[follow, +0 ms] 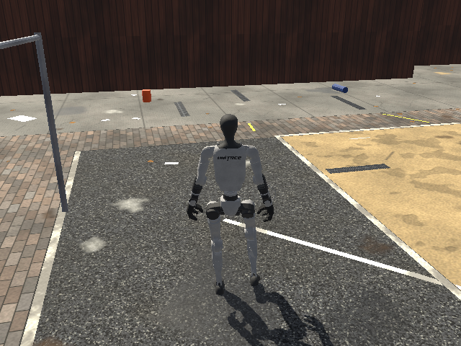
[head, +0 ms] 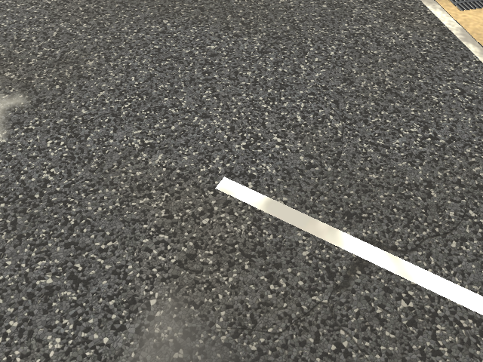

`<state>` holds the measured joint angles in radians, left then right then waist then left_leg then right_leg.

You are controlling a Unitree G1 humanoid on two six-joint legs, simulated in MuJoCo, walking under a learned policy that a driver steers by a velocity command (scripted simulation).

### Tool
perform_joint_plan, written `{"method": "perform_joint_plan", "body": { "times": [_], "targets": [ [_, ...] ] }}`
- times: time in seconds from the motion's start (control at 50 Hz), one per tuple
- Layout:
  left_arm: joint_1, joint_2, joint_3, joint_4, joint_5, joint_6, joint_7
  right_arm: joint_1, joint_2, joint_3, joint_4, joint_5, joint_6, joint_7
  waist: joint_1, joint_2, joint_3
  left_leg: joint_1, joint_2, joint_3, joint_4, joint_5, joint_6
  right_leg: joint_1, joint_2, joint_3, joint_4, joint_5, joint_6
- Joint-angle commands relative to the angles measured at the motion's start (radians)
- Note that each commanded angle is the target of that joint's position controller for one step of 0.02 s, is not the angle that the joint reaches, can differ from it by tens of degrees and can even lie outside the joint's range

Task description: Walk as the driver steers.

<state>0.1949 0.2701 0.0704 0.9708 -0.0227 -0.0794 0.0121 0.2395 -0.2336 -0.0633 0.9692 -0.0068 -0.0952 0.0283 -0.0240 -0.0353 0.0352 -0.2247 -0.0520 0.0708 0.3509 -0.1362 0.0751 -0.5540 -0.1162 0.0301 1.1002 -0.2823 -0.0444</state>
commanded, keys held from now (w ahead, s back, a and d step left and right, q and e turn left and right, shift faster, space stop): w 0.58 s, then no key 0.42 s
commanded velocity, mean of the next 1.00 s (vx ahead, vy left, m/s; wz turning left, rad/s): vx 0.39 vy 0.00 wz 0.00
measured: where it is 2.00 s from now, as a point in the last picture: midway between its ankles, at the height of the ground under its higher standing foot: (267, 327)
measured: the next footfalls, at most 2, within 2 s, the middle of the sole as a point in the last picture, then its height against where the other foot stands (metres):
right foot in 0.34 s outside the picture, level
left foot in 0.82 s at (224, 303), level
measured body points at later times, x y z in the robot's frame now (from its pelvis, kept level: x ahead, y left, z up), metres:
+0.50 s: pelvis +0.29 -0.08 +0.00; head +0.32 -0.09 +0.44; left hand +0.38 +0.19 -0.13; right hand +0.35 -0.35 -0.15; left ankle +0.23 +0.07 -0.65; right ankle +0.34 -0.16 -0.74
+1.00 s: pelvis +0.51 -0.05 -0.01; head +0.54 -0.03 +0.43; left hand +0.56 +0.22 -0.16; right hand +0.65 -0.29 -0.14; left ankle +0.62 +0.04 -0.74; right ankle +0.45 -0.19 -0.69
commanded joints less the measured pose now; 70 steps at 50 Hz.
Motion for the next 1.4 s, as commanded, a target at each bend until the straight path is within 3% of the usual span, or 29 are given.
{"method": "perform_joint_plan", "body": {
  "times": [0.02, 0.12, 0.22, 0.28, 0.32, 0.34, 0.36, 0.38, 0.4, 0.42, 0.46, 0.54, 0.64, 0.74, 0.82, 0.84, 0.86, 0.88, 0.9, 0.94, 0.96, 1.02, 1.08, 1.12, 1.14, 1.16, 1.2, 1.28, 1.4],
  "targets": [
    [0.022, 0.051, 0.017, -0.041, 0.011, 0.011, 0.006, -0.016, -0.142, -0.025, -0.047, -0.001, -0.020, -0.017, 0.036, 0.093, -0.012, 0.028, 0.277, -0.246, -0.250, 0.050, 0.167, -0.097, -0.054, 0.030, -0.107, 0.126, 0.023],
    [-0.146, 0.032, 0.009, -0.088, 0.015, -0.001, -0.010, 0.060, -0.155, -0.024, -0.022, 0.011, -0.011, -0.037, -0.007, 0.093, 0.021, 0.066, 0.236, -0.142, -0.260, 0.096, 0.127, -0.098, -0.013, -0.009, -0.403, 0.379, 0.042],
    [-0.280, 0.033, -0.004, -0.135, 0.004, -0.007, -0.036, 0.150, -0.167, -0.031, 0.022, 0.022, 0.006, -0.042, -0.046, 0.088, 0.060, 0.202, 0.285, -0.126, -0.213, 0.103, 0.119, -0.109, 0.017, -0.020, -0.543, 0.357, 0.027],
    [-0.265, 0.066, 0.002, -0.147, 0.001, -0.017, -0.050, 0.146, -0.185, -0.041, 0.029, 0.025, 0.023, -0.047, -0.014, 0.106, 0.044, 0.286, 0.328, -0.138, -0.138, 0.213, 0.097, -0.061, 0.035, -0.027, -0.585, 0.243, -0.011],
    [-0.095, 0.117, 0.030, -0.101, 0.004, -0.021, -0.049, 0.104, -0.187, -0.041, 0.018, 0.027, 0.034, -0.048, 0.086, 0.120, -0.058, 0.274, 0.285, -0.093, 0.064, 0.521, 0.063, 0.191, 0.098, -0.084, -0.612, 0.206, -0.049],
    [0.090, 0.175, 0.057, -0.045, 0.010, -0.020, -0.042, 0.107, -0.153, -0.027, 0.006, 0.020, 0.037, -0.048, 0.154, 0.085, -0.184, 0.157, 0.225, -0.049, 0.297, 0.495, 0.031, 0.466, 0.066, -0.044, -0.582, 0.218, -0.087],
    [0.237, 0.280, 0.081, -0.018, 0.027, -0.016, -0.034, 0.208, -0.062, 0.002, -0.016, 0.004, 0.025, -0.041, 0.135, -0.125, -0.347, -0.207, 0.095, -0.006, 0.694, 0.119, -0.038, 0.863, -0.192, 0.353, -0.598, 0.143, -0.224],
    [0.260, 0.240, 0.066, -0.005, 0.012, -0.011, -0.039, 0.216, -0.037, 0.013, -0.007, 0.015, -0.001, -0.034, 0.131, -0.251, -0.429, -0.423, -0.015, -0.116, 0.910, -0.433, -0.061, 0.975, -0.289, 0.714, -0.789, -0.017, -0.306],
    [0.186, 0.174, 0.043, -0.017, 0.005, -0.015, -0.039, 0.127, -0.134, -0.011, -0.025, 0.044, -0.022, -0.029, 0.135, -0.168, -0.302, -0.535, 0.053, -0.184, 1.001, -0.410, -0.036, 0.884, -0.251, 0.618, -0.810, -0.093, -0.251],
    [0.102, 0.131, 0.031, -0.042, 0.010, -0.018, -0.036, 0.046, -0.153, -0.015, -0.048, 0.056, -0.032, -0.029, 0.118, -0.109, -0.199, -0.556, 0.109, -0.157, 0.985, -0.321, -0.017, 0.748, -0.216, 0.472, -0.820, -0.053, -0.212],
    [-0.011, 0.069, 0.010, -0.058, 0.032, -0.027, -0.040, 0.005, -0.144, -0.027, -0.050, 0.034, -0.020, -0.043, 0.053, -0.037, -0.083, -0.454, 0.189, -0.141, 0.851, -0.178, -0.015, 0.489, -0.142, 0.287, -0.882, 0.102, -0.173],
    [0.025, 0.094, 0.013, -0.030, 0.029, -0.034, -0.032, 0.010, -0.088, -0.025, -0.056, 0.023, 0.018, -0.047, 0.013, -0.031, -0.037, -0.409, 0.215, -0.129, 0.707, -0.079, -0.040, 0.379, -0.115, 0.168, -0.968, 0.233, -0.189],
    [0.066, 0.107, 0.008, -0.012, 0.029, -0.020, -0.006, -0.140, -0.061, -0.015, -0.104, 0.007, 0.012, -0.037, 0.033, -0.019, 0.002, -0.379, 0.167, -0.074, 0.364, 0.183, -0.071, 0.366, -0.040, -0.012, -0.943, 0.597, -0.139],
    [0.142, 0.112, 0.003, 0.032, 0.022, 0.006, 0.003, -0.250, -0.063, -0.002, -0.133, 0.012, 0.010, -0.013, 0.074, -0.039, -0.016, -0.287, 0.102, -0.056, 0.186, 0.271, -0.052, 0.473, -0.056, -0.031, -0.860, 0.653, -0.117],
    [0.095, 0.126, 0.010, 0.032, 0.015, 0.028, 0.010, -0.084, -0.150, -0.031, -0.082, -0.007, -0.004, -0.008, -0.029, -0.027, -0.106, -0.076, 0.064, -0.052, 0.058, 0.299, 0.010, 0.559, -0.040, -0.010, -0.612, 0.741, -0.061],
    [0.131, 0.106, 0.002, 0.022, 0.031, 0.026, 0.009, 0.002, -0.213, -0.044, -0.061, -0.024, -0.007, -0.015, -0.038, 0.053, -0.211, 0.142, 0.170, -0.142, 0.118, 0.720, 0.049, 0.462, 0.024, -0.044, -0.436, 0.562, -0.018],
    [0.287, -0.003, -0.031, 0.051, 0.043, 0.018, -0.001, 0.041, -0.229, -0.038, -0.054, -0.035, 0.007, -0.021, 0.019, 0.246, -0.365, 0.486, 0.403, -0.379, 0.189, 0.998, 0.225, 0.183, 0.126, -0.053, -0.130, -0.021, 0.047],
    [0.300, 0.009, -0.033, 0.073, 0.023, 0.021, -0.007, 0.059, -0.139, -0.013, -0.047, -0.012, 0.021, -0.018, -0.002, 0.257, -0.461, 0.500, 0.460, -0.502, 0.138, 0.887, 0.292, 0.123, 0.155, 0.031, 0.012, -0.438, 0.073],
    [0.222, 0.088, -0.011, 0.056, 0.000, 0.031, -0.007, 0.008, -0.129, -0.006, -0.054, 0.004, 0.028, -0.013, -0.008, 0.181, -0.375, 0.376, 0.414, -0.457, 0.080, 0.614, 0.252, 0.080, 0.115, 0.065, 0.062, -0.440, 0.074],
    [0.104, 0.086, -0.002, 0.032, 0.001, 0.065, 0.016, -0.147, -0.106, 0.008, -0.080, -0.004, 0.036, -0.021, 0.026, 0.105, -0.173, 0.100, 0.345, -0.358, -0.024, 0.254, 0.177, 0.057, 0.058, 0.030, -0.007, -0.338, 0.085],
    [0.102, 0.079, 0.001, 0.030, 0.012, 0.084, 0.028, -0.193, -0.106, 0.008, -0.086, -0.013, 0.039, -0.027, 0.052, 0.132, -0.140, -0.013, 0.315, -0.326, -0.068, 0.125, 0.149, 0.122, 0.035, 0.032, -0.077, -0.281, 0.090],
    [0.134, 0.032, -0.008, 0.051, 0.023, 0.101, 0.041, -0.228, -0.109, 0.005, -0.083, -0.028, 0.052, -0.034, 0.077, 0.179, -0.130, -0.153, 0.252, -0.235, -0.116, 0.001, 0.128, 0.282, 0.053, -0.014, -0.283, -0.180, 0.088],
    [0.143, 0.025, -0.010, 0.071, 0.033, 0.101, 0.033, -0.228, -0.111, 0.007, -0.069, -0.004, 0.063, -0.043, 0.094, 0.158, -0.148, -0.192, 0.230, -0.200, -0.118, -0.197, 0.099, 0.417, 0.072, -0.050, -0.490, 0.059, 0.066],
    [0.115, 0.041, -0.009, 0.064, 0.056, 0.103, 0.025, -0.189, -0.086, 0.016, -0.044, 0.003, 0.069, -0.044, 0.088, 0.124, -0.097, -0.230, 0.190, -0.182, -0.118, -0.399, 0.022, 0.450, 0.059, -0.035, -0.598, 0.114, 0.035],
    [0.089, 0.070, -0.009, 0.045, 0.057, 0.102, 0.027, -0.169, -0.085, 0.017, -0.035, -0.002, 0.072, -0.044, 0.066, 0.086, -0.043, -0.229, 0.161, -0.164, -0.081, -0.419, -0.018, 0.403, 0.006, 0.023, -0.679, 0.054, 0.009],
    [0.056, 0.130, 0.003, 0.050, 0.040, 0.099, 0.030, -0.138, -0.083, 0.013, -0.038, -0.003, 0.077, -0.048, 0.012, -0.032, 0.002, -0.150, 0.098, -0.098, -0.056, -0.341, -0.047, 0.252, 0.007, 0.031, -0.703, -0.149, -0.018],
    [0.020, 0.071, -0.009, 0.055, 0.038, 0.076, 0.027, -0.137, -0.084, 0.012, -0.028, -0.008, 0.078, -0.056, 0.009, -0.083, 0.018, 0.011, 0.084, -0.075, 0.032, -0.174, -0.053, 0.127, 0.018, 0.035, -0.775, -0.227, 0.010],
    [0.037, 0.058, -0.013, 0.070, 0.029, 0.047, 0.023, -0.105, -0.081, 0.011, 0.005, -0.005, 0.077, -0.056, 0.017, -0.031, -0.025, 0.029, 0.091, -0.070, 0.070, -0.008, -0.029, 0.229, 0.033, 0.015, -0.730, 0.003, 0.037],
    [0.067, 0.060, -0.016, 0.085, 0.025, 0.053, 0.023, -0.112, -0.085, 0.009, 0.028, 0.005, 0.080, -0.053, 0.034, 0.020, -0.069, 0.055, 0.096, -0.067, 0.102, 0.150, -0.032, 0.313, 0.045, -0.006, -0.681, 0.199, 0.024]
  ]
}}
